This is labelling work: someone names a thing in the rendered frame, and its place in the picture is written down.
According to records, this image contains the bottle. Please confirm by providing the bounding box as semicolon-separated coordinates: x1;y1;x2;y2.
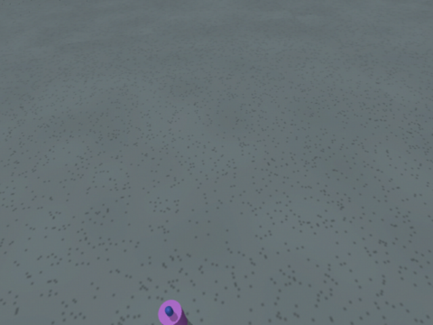
158;300;187;325

